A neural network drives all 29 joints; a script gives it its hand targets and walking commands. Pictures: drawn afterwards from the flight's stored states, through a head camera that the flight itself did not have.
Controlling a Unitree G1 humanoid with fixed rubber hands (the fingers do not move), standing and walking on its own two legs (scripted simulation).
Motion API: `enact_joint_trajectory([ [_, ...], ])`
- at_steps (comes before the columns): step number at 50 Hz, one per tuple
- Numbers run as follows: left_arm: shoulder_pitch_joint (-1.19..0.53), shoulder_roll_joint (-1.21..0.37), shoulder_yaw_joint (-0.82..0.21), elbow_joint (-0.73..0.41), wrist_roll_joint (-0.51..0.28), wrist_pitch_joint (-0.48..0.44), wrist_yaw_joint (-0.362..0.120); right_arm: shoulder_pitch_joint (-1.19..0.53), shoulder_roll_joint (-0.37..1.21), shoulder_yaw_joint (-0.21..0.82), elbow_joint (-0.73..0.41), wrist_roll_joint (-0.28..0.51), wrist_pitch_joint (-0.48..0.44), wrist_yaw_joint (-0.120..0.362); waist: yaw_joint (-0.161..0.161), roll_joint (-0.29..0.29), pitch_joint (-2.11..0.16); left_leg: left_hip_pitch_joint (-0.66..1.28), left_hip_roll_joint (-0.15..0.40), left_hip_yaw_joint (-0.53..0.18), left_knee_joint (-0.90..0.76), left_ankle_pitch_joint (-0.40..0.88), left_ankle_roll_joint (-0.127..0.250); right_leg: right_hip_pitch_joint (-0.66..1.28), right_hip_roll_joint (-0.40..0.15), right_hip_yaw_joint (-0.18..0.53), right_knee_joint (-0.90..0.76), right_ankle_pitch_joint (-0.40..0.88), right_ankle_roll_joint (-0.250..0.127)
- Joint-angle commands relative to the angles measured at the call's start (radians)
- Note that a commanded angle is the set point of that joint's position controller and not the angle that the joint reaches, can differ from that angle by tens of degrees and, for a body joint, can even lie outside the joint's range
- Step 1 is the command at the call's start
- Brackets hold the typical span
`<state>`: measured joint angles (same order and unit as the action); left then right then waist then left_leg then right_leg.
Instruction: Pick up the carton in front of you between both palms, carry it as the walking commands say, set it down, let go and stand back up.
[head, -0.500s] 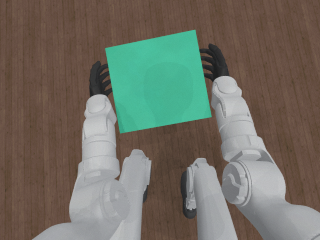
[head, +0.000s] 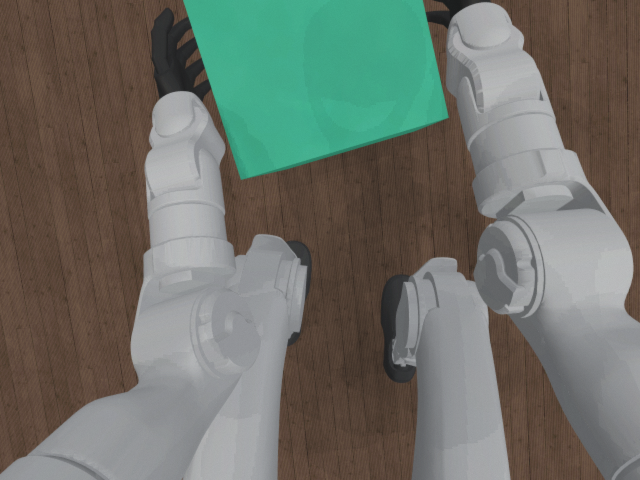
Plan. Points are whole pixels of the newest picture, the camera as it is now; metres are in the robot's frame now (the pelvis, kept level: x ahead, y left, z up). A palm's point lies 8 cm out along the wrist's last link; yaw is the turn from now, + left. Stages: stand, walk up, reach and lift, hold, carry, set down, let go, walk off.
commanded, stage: set down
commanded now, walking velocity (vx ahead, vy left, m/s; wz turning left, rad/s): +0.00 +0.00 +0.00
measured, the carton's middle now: (324, 71) +0.53 +0.07 -0.22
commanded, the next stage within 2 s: none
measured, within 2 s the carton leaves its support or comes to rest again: rests again in 1.06 s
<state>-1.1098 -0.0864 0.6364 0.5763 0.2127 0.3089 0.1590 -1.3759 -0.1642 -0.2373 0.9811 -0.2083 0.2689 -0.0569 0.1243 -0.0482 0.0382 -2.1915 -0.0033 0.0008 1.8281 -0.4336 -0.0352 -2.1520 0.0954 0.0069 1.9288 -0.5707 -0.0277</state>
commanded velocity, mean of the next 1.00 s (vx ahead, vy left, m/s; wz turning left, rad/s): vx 0.00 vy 0.00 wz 0.00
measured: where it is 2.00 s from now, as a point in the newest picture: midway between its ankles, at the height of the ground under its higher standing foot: (343, 328)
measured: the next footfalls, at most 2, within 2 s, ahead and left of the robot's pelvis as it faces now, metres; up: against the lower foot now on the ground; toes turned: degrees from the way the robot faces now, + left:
none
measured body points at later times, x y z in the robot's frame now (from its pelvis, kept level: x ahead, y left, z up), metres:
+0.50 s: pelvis +0.01 -0.01 -0.06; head +0.38 -0.02 +0.20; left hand +0.50 +0.24 -0.21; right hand +0.60 -0.05 -0.24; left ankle +0.14 +0.13 -0.42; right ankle +0.09 -0.10 -0.42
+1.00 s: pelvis +0.01 -0.01 -0.07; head +0.38 -0.03 +0.18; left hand +0.51 +0.25 -0.22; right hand +0.60 -0.04 -0.24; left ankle +0.14 +0.13 -0.42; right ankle +0.09 -0.10 -0.42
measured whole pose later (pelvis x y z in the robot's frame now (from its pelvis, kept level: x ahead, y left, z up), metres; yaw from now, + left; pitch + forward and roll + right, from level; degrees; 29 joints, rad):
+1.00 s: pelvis +0.01 -0.01 -0.07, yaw +2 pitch +42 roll +6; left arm -1.32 0.09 0.72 0.84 0.13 0.23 0.02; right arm -1.59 -0.25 -0.14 1.15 -0.21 0.22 0.00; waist 0.18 0.03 0.24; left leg -2.31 -0.04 0.01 2.08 -0.51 -0.08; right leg -2.28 0.10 0.01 2.21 -0.66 -0.05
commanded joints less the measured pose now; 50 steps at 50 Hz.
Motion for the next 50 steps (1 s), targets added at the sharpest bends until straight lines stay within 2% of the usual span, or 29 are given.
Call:
enact_joint_trajectory([
  [1,-0.752,-0.668,-0.500,-0.031,-0.126,-0.051,-0.254,-0.460,0.843,0.292,0.011,0.117,-0.019,0.212,0.083,-0.090,-1.124,0.688,-0.109,0.088,-0.041,0.259,-0.032,0.461,0.080,0.010,-0.175,0.209,0.017],
  [8,-0.819,-0.592,-0.496,-0.048,-0.174,-0.069,-0.250,-0.546,0.777,0.359,0.022,0.179,-0.033,0.200,0.119,-0.129,-1.121,0.649,-0.092,0.098,0.044,0.309,-0.035,0.489,0.065,0.016,-0.086,0.265,0.019],
  [14,-0.694,-0.669,-0.432,0.110,-0.210,-0.066,-0.270,-0.606,0.710,0.396,-0.005,0.203,-0.075,0.196,0.100,-0.191,-1.010,0.572,-0.093,0.080,0.115,0.368,-0.029,0.462,0.049,0.021,-0.021,0.335,0.006],
  [18,-0.676,-0.701,-0.445,0.123,-0.250,-0.063,-0.286,-0.635,0.712,0.427,-0.049,0.229,-0.091,0.188,0.090,-0.221,-1.029,0.521,-0.095,0.083,0.148,0.401,-0.030,0.534,0.043,0.025,0.011,0.418,0.002],
  [21,-0.685,-0.696,-0.459,0.117,-0.268,-0.065,-0.297,-0.610,0.721,0.430,-0.032,0.233,-0.095,0.181,0.087,-0.218,-1.023,0.456,-0.095,0.088,0.165,0.400,-0.036,0.583,0.038,0.040,0.031,0.474,-0.003],
  [26,-0.681,-0.683,-0.426,0.159,-0.243,-0.056,-0.314,-0.571,0.690,0.375,0.031,0.201,-0.093,0.183,0.070,-0.164,-0.880,0.398,-0.095,0.090,0.171,0.323,-0.039,0.480,0.041,0.041,0.027,0.369,-0.013],
  [34,-0.661,-0.621,-0.329,0.228,-0.192,-0.052,-0.320,-0.548,0.597,0.294,0.123,0.133,-0.082,0.193,0.044,-0.160,-0.712,0.334,-0.097,0.080,0.171,0.210,-0.034,0.365,0.029,0.030,0.020,0.229,-0.024],
  [43,-0.604,-0.563,-0.239,0.292,-0.149,-0.053,-0.328,-0.488,0.542,0.240,0.161,0.071,-0.065,0.205,0.030,-0.164,-0.626,0.281,-0.097,0.070,0.181,0.197,-0.029,0.321,0.015,0.045,0.026,0.242,-0.028],
  [50,-0.566,-0.522,-0.203,0.324,-0.133,-0.058,-0.333,-0.417,0.505,0.212,0.171,0.018,-0.056,0.205,0.000,-0.149,-0.569,0.228,-0.099,0.063,0.195,0.200,-0.033,0.311,0.006,0.062,0.031,0.293,-0.030],
])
